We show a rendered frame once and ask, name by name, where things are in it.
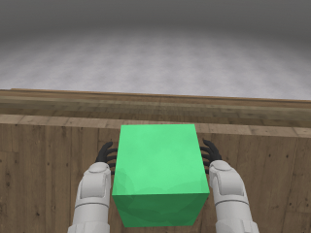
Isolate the carton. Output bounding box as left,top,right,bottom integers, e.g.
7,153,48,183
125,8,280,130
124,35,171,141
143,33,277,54
112,123,210,227

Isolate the robot left forearm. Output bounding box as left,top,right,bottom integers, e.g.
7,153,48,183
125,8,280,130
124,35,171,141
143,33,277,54
67,162,112,233

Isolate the robot right forearm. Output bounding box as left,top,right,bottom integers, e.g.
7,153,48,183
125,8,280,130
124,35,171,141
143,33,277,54
209,160,259,233

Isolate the robot right hand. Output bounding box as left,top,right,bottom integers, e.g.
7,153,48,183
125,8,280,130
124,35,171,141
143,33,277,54
199,140,222,175

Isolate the robot left hand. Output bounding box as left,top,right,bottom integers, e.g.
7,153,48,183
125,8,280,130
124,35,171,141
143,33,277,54
94,141,119,176

